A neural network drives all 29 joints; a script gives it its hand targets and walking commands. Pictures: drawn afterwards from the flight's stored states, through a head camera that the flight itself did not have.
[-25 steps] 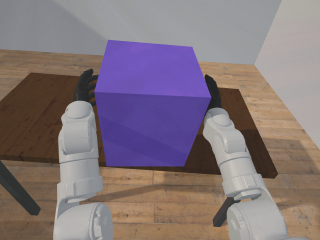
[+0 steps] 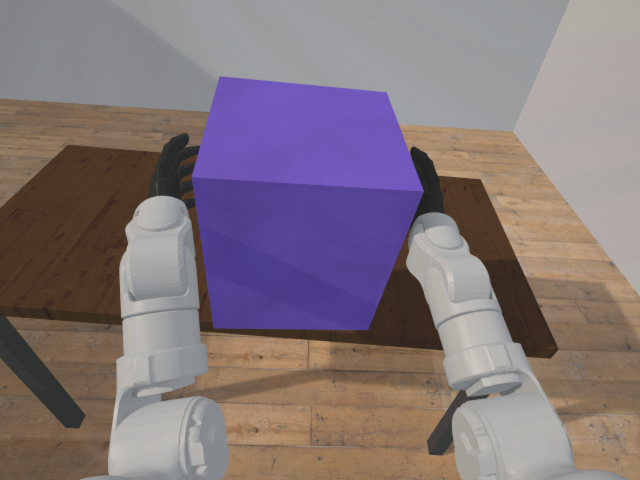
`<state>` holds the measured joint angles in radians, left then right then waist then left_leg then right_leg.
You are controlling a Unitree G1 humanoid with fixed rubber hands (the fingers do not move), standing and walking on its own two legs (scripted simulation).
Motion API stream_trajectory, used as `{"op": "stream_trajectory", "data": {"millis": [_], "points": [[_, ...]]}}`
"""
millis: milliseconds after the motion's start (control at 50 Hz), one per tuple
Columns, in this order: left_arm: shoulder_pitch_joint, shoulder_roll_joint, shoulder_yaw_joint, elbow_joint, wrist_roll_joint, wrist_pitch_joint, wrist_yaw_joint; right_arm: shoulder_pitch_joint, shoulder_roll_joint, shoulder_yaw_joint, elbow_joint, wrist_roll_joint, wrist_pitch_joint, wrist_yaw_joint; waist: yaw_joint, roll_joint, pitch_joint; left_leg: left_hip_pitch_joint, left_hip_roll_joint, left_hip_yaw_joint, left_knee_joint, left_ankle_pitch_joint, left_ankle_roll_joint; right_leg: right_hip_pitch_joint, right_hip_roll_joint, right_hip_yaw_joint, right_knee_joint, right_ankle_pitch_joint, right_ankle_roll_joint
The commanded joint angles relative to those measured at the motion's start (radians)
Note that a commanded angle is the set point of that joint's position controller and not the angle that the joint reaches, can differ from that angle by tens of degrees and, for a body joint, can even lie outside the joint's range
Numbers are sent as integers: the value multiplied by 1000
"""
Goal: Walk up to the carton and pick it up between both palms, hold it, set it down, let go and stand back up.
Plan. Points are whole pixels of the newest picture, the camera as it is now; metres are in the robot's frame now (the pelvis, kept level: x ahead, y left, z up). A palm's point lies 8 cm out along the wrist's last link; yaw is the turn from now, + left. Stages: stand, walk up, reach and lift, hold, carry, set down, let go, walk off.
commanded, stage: hold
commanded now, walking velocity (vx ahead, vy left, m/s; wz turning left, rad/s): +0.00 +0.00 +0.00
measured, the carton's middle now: (298, 212) +0.40 +0.01 +0.16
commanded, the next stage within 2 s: none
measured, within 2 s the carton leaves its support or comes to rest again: neither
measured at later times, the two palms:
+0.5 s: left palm (171, 204) +0.36 +0.16 +0.20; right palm (424, 217) +0.35 -0.14 +0.18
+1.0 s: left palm (172, 208) +0.36 +0.16 +0.19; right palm (426, 216) +0.36 -0.14 +0.18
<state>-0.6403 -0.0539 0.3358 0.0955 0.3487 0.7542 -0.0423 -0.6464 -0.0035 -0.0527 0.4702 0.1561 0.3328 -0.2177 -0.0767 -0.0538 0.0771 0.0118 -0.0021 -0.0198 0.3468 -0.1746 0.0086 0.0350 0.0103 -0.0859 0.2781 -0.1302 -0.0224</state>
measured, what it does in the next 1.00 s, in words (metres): stands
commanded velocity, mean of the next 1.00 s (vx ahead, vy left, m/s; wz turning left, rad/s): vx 0.00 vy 0.00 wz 0.00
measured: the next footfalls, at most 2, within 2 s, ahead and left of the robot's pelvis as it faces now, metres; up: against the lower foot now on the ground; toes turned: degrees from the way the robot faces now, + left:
none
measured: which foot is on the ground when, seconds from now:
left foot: down 0.00-1.00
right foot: down 0.00-1.00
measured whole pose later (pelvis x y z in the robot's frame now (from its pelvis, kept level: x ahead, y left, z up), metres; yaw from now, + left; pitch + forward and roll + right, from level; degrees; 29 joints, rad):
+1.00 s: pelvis +0.00 +0.00 +0.00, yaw +1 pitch -11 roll -1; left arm -0.59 -0.06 0.32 0.04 0.35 0.76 -0.05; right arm -0.61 -0.02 -0.02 0.43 0.19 0.33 -0.23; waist -0.10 -0.05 0.10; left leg 0.03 0.00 -0.03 0.36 -0.19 0.01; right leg 0.07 0.01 -0.09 0.27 -0.14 -0.02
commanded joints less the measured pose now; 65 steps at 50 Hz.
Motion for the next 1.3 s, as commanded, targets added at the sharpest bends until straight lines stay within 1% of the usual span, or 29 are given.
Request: {"op": "stream_trajectory", "data": {"millis": [0, 20, 80, 240, 420, 440, 520, 580, 620, 640, 680, 700, 720, 740, 780, 800, 820, 900, 960, 980, 1000, 1040, 1060, 1100, 1140, 1200, 1220, 1260, 1280], "points": [[-617, -484, -518, -83, -164, -57, -158, -819, 542, 368, -340, 61, -87, 106, -32, 70, -432, 15, -32, 49, -44, 190, -14, 159, 28, -3, -18, 148, 55], [-621, -495, -537, -100, -175, -62, -158, -822, 543, 383, -362, 73, -89, 101, -40, 78, -464, 30, -37, 46, -28, 220, -23, 169, 28, -1, -14, 188, 59], [-620, -499, -562, -124, -192, -75, -145, -827, 549, 422, -387, 98, -91, 92, -34, 85, -509, 58, -41, 37, -2, 286, -32, 165, 35, -6, -1, 239, 64], [-621, -498, -559, -125, -181, -71, -129, -828, 531, 414, -372, 89, -98, 104, -12, 90, -480, 57, -24, 37, -20, 254, -27, 118, 42, -11, -14, 127, 47], [-630, -506, -547, -92, -173, -65, -124, -845, 526, 385, -343, 71, -106, 113, -14, 85, -466, 51, -20, 44, -32, 209, -19, 101, 40, -9, -22, 76, 43], [-602, -508, -546, -101, -168, -62, -122, -849, 506, 393, -373, 82, -111, 116, -4, 94, -488, 57, -20, 38, -27, 228, -25, 123, 44, -15, -14, 86, 39], [-615, -486, -519, -77, -156, -58, -125, -841, 505, 375, -332, 71, -100, 118, -6, 81, -436, 16, -22, 45, -49, 161, -16, 127, 36, -12, -18, 44, 44], [-644, -484, -513, -47, -160, -61, -131, -860, 506, 340, -317, 48, -103, 127, -13, 80, -418, -27, -21, 45, -75, 65, -8, 115, 29, -12, -22, -15, 44], [-633, -487, -519, -68, -166, -66, -130, -840, 512, 353, -318, 51, -105, 125, -19, 74, -454, 9, -24, 47, -56, 137, -12, 133, 31, -10, -16, 53, 47], [-632, -491, -531, -83, -171, -69, -131, -835, 515, 362, -332, 59, -106, 120, -24, 80, -477, 34, -26, 43, -38, 191, -23, 142, 33, -11, -9, 101, 48], [-625, -499, -559, -121, -190, -79, -131, -844, 534, 409, -388, 85, -109, 105, -28, 70, -534, 71, -34, 36, 1, 298, -29, 174, 37, -10, 0, 204, 57], [-635, -504, -572, -138, -195, -84, -131, -839, 534, 416, -394, 91, -107, 98, -37, 79, -541, 80, -36, 31, 10, 320, -35, 175, 36, -7, 3, 231, 59], [-623, -501, -576, -142, -194, -85, -132, -822, 533, 426, -397, 99, -102, 93, -36, 86, -534, 80, -38, 31, 15, 336, -38, 177, 37, -7, 5, 246, 59], [-608, -494, -570, -133, -187, -81, -133, -810, 527, 427, -390, 101, -97, 90, -37, 81, -511, 70, -39, 31, 8, 316, -37, 175, 37, -7, 2, 230, 60], [-578, -477, -540, -120, -169, -71, -140, -794, 520, 434, -383, 101, -89, 87, -22, 66, -472, 40, -40, 37, -9, 284, -27, 190, 33, -3, -1, 220, 63], [-570, -470, -539, -130, -163, -68, -143, -767, 513, 430, -363, 101, -83, 87, -28, 72, -452, 38, -36, 37, -13, 288, -32, 192, 33, -4, 2, 227, 62], [-563, -461, -527, -142, -156, -64, -146, -766, 515, 442, -374, 106, -82, 86, -16, 62, -453, 36, -39, 40, -12, 299, -28, 203, 32, -5, 2, 240, 65], [-573, -473, -557, -183, -165, -57, -148, -758, 511, 442, -400, 118, -77, 86, -30, 81, -447, 63, -34, 34, -6, 329, -43, 179, 38, -10, 0, 228, 56], [-576, -467, -540, -160, -161, -53, -150, -790, 512, 437, -414, 112, -80, 90, -16, 72, -445, 39, -35, 38, -16, 275, -29, 172, 34, -9, -5, 181, 56], [-592, -463, -538, -156, -161, -56, -149, -780, 510, 426, -390, 105, -77, 92, -22, 80, -421, 32, -32, 40, -23, 256, -31, 154, 32, -7, -7, 165, 55], [-598, -471, -551, -174, -173, -60, -147, -798, 520, 436, -420, 109, -85, 95, -13, 77, -464, 35, -33, 41, -21, 251, -27, 162, 33, -9, -5, 156, 55], [-611, -485, -569, -178, -184, -65, -140, -807, 523, 430, -423, 102, -88, 97, -23, 85, -469, 39, -31, 38, -23, 247, -28, 151, 35, -10, -5, 148, 51], [-621, -477, -563, -177, -185, -68, -138, -821, 530, 439, -429, 106, -91, 99, -11, 73, -477, 43, -32, 40, -20, 250, -24, 151, 34, -8, -6, 150, 54], [-606, -478, -560, -145, -178, -66, -136, -805, 519, 428, -400, 93, -87, 99, -19, 73, -465, 49, -29, 38, -24, 241, -24, 141, 35, -9, -8, 142, 52], [-625, -476, -555, -140, -175, -69, -133, -810, 522, 416, -383, 83, -90, 105, -13, 81, -464, 35, -27, 40, -34, 193, -19, 130, 31, -9, -14, 88, 49], [-632, -476, -537, -93, -168, -62, -133, -803, 498, 363, -320, 56, -89, 119, -25, 87, -412, 7, -17, 43, -64, 112, -17, 100, 32, -14, -22, 3, 40], [-638, -472, -524, -90, -167, -63, -134, -815, 506, 363, -326, 53, -92, 122, -15, 77, -429, 0, -19, 45, -68, 97, -11, 107, 29, -12, -21, -5, 43], [-636, -481, -517, -71, -161, -60, -133, -830, 505, 354, -314, 49, -97, 128, -10, 86, -416, -9, -19, 49, -73, 92, -9, 103, 30, -14, -23, -8, 42], [-640, -487, -521, -63, -165, -60, -134, -842, 503, 347, -318, 47, -103, 128, -15, 85, -435, -2, -16, 46, -70, 94, -11, 107, 32, -14, -22, -6, 41]]}}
